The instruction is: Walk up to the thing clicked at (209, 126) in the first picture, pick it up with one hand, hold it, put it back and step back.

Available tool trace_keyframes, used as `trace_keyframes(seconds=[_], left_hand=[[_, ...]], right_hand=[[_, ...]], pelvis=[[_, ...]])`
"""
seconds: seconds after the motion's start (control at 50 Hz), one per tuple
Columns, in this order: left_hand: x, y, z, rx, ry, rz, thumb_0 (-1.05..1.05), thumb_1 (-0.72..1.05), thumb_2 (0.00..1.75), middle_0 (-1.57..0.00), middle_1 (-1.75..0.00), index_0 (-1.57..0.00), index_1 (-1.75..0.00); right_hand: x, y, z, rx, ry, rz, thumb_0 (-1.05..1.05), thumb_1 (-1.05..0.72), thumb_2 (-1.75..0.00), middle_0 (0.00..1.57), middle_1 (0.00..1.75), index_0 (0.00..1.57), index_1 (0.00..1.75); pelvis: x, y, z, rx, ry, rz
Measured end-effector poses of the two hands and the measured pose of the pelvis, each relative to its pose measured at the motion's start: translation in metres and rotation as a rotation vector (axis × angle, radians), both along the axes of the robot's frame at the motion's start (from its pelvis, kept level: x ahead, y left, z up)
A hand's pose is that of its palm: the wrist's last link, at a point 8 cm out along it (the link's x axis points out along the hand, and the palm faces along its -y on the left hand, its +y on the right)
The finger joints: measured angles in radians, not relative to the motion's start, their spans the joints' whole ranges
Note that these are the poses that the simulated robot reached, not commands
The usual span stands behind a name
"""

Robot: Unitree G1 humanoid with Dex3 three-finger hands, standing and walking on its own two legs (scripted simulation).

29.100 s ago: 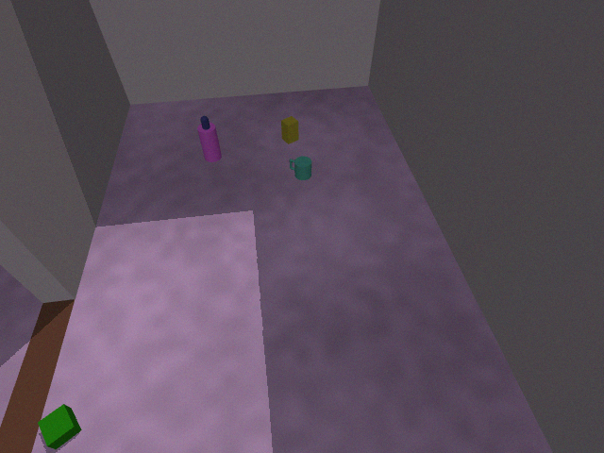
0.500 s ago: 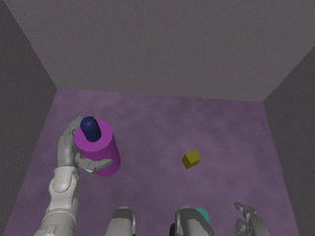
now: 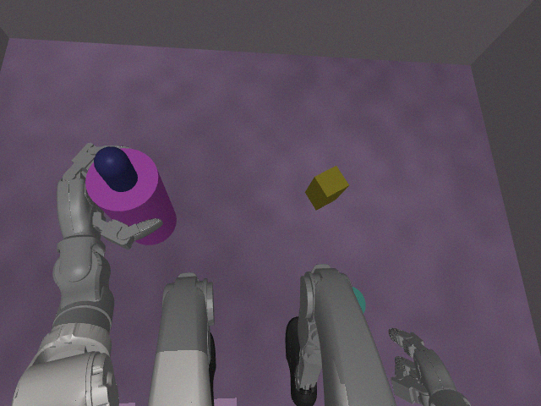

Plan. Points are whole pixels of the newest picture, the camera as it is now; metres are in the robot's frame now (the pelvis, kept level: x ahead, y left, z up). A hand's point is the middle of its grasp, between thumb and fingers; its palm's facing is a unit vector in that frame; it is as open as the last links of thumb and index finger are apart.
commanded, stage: crouch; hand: left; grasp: from the side
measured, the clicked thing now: (134, 196) +0.41 +0.19 -0.06
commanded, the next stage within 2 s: lower in 1.04 s
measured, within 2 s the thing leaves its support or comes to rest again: neither
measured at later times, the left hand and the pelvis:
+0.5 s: hand (144, 215) +0.42 +0.21 -0.20, palm faces +0.13 -0.99 -0.03, open 11.8 cm; pelvis -0.03 +0.00 -0.13, yaw -2 degrees
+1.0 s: hand (150, 219) +0.43 +0.21 -0.26, palm faces +0.10 -0.99 -0.04, open 11.8 cm; pelvis -0.03 +0.01 -0.16, yaw -5 degrees
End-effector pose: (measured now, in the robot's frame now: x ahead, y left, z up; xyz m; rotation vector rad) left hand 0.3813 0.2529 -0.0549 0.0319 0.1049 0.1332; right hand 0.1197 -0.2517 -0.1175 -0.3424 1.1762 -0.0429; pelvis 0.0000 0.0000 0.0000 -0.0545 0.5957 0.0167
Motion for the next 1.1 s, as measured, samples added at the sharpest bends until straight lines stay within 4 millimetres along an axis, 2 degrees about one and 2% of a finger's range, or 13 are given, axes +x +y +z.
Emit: trace_keyframes(seconds=[0.12, 0.24, 0.46, 0.72, 0.9, 1.1], left_hand=[[0.002, 0.001, -0.050, -0.002, 0.004, -0.006, -0.03, -0.61, 0.99, -0.62, -0.95, -0.66, -0.96], [0.000, 0.004, -0.090, 0.000, 0.012, -0.005, -0.03, -0.61, 0.99, -0.61, -0.96, -0.66, -0.97], [0.009, 0.008, -0.135, -0.003, 0.010, -0.003, -0.03, -0.61, 0.99, -0.61, -0.96, -0.66, -0.96], [0.020, 0.013, -0.173, -0.010, 0.007, -0.012, -0.03, -0.61, 0.99, -0.62, -0.95, -0.66, -0.96], [0.020, 0.014, -0.196, -0.010, 0.023, -0.025, -0.03, -0.61, 0.99, -0.62, -0.94, -0.67, -0.95], [0.024, 0.012, -0.209, -0.006, 0.020, -0.032, -0.03, -0.61, 0.98, -0.63, -0.94, -0.67, -0.94]], right_hand=[[-0.022, -0.005, -0.039, -0.021, 0.044, 0.001, 0.00, -0.94, -0.91, 0.20, 0.30, 0.20, 0.30], [-0.043, -0.009, -0.072, -0.040, 0.085, -0.011, 0.00, -0.94, -0.92, 0.20, 0.30, 0.20, 0.30], [-0.060, -0.011, -0.111, -0.062, 0.132, 0.005, 0.00, -0.94, -0.92, 0.21, 0.30, 0.20, 0.30], [-0.062, -0.014, -0.126, -0.110, 0.156, 0.051, 0.00, -0.94, -0.91, 0.21, 0.30, 0.20, 0.30], [-0.068, -0.014, -0.129, -0.131, 0.203, 0.082, 0.00, -0.94, -0.91, 0.21, 0.30, 0.20, 0.30], [-0.073, -0.012, -0.129, -0.144, 0.234, 0.104, 0.00, -0.95, -0.92, 0.21, 0.30, 0.20, 0.30]], pelvis=[[-0.011, 0.001, -0.043, -0.007, 0.003, -0.005], [-0.019, 0.002, -0.077, -0.011, -0.010, -0.009], [-0.026, 0.004, -0.120, -0.023, -0.038, -0.013], [-0.027, 0.007, -0.148, -0.056, -0.075, -0.027], [-0.027, 0.010, -0.157, -0.078, -0.090, -0.032], [-0.027, 0.012, -0.161, -0.096, -0.106, -0.038]])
